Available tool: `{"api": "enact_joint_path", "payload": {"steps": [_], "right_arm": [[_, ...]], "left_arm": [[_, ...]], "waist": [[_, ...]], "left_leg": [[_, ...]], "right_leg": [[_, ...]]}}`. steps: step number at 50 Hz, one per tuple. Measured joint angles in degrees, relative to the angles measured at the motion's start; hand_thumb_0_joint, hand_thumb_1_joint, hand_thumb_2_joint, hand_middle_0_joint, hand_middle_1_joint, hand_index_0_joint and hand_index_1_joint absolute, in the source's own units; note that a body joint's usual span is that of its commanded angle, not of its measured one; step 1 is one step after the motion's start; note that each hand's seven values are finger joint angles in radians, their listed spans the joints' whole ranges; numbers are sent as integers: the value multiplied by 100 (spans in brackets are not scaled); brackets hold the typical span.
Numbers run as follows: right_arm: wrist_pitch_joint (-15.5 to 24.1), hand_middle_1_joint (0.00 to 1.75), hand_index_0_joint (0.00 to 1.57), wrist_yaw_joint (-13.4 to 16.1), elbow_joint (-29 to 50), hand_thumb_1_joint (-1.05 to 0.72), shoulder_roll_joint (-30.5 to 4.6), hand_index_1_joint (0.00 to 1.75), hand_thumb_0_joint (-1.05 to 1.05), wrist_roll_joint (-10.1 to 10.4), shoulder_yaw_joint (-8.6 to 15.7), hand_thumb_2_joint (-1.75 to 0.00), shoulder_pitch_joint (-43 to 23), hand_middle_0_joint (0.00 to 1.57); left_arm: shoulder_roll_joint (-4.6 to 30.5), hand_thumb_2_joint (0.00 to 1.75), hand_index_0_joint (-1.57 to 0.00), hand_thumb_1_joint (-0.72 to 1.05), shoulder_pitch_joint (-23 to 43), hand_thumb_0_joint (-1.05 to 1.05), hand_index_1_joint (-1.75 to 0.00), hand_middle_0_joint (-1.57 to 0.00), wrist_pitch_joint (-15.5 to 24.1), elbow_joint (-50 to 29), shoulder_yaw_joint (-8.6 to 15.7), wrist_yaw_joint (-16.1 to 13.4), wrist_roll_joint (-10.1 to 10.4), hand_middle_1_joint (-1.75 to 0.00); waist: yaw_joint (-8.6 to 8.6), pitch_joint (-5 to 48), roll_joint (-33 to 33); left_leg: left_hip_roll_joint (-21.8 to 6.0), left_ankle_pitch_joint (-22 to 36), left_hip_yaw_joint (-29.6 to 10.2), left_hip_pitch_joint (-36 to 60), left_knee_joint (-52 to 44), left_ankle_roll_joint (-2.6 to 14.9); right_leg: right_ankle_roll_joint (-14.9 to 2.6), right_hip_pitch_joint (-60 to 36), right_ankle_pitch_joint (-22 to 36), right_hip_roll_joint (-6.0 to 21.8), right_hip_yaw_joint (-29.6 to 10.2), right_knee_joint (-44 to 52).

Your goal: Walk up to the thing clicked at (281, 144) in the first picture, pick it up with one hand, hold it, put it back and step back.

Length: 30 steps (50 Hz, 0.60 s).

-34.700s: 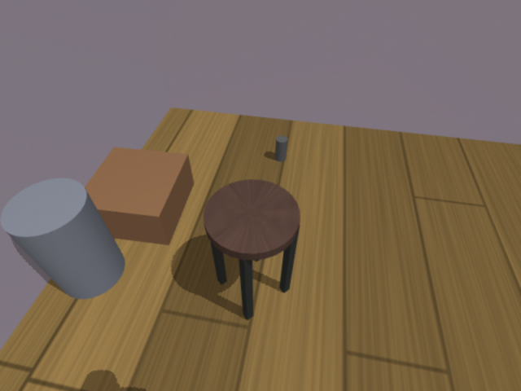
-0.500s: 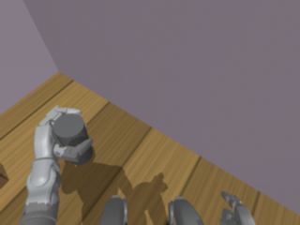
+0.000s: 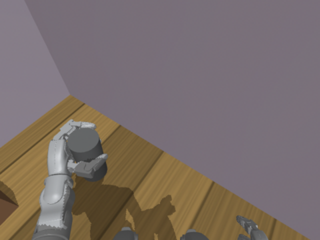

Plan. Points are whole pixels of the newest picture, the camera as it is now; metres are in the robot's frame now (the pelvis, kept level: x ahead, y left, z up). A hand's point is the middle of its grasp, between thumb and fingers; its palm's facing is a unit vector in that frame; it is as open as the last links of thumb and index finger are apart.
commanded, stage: lift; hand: left
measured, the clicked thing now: (89, 156) +0.34 +0.18 +0.02
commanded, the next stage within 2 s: hold in 0.46 s
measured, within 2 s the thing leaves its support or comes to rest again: neither
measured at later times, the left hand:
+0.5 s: hand (89, 140) +0.35 +0.17 +0.08, palm faces +0.11 -0.99 -0.01, open 9.8 cm
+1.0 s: hand (88, 139) +0.34 +0.16 +0.09, palm faces +0.12 -0.99 -0.01, open 9.8 cm
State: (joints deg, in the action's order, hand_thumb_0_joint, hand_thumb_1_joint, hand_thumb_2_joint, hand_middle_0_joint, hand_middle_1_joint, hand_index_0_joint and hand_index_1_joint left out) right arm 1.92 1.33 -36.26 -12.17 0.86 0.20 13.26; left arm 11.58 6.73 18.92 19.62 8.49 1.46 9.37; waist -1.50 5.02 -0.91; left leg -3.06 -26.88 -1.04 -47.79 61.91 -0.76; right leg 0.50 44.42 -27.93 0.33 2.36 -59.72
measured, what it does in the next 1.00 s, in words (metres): stands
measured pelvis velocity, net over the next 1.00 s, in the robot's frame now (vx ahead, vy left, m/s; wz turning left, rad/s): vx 0.01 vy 0.00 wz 0.00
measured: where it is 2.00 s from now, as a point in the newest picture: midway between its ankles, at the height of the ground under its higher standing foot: outside the picture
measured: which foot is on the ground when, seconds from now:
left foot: down 0.00-1.00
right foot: down 0.00-1.00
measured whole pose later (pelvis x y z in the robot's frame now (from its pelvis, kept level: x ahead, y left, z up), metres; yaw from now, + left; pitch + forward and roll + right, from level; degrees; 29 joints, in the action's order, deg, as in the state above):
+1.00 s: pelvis +0.01 +0.00 +0.03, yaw +0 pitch +6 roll -1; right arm 0.4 1.3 -37.2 -12.3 0.7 0.0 12.9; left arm 10.2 6.8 19.0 22.4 7.4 1.2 9.2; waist -1.1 2.3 -0.6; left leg -2.8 -23.0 -0.2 -32.9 49.4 -1.1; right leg 0.3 30.1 -24.2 0.4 1.9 -47.8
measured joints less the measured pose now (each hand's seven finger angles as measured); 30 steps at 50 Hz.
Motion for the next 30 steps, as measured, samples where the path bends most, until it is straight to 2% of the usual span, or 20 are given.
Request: {"api": "enact_joint_path", "payload": {"steps": [30], "right_arm": [[-132,30,20,-32,-100,-91,-35,30,1,-13,9,-90,25,20]], "left_arm": [[-84,109,-71,-32,50,4,-101,-79,35,299,-28,62,47,-103]], "waist": [[-5,-199,14]], "left_leg": [[2,246,68,1066,-895,-39]], "right_leg": [[-29,-1017,235,-11,-38,842]]}}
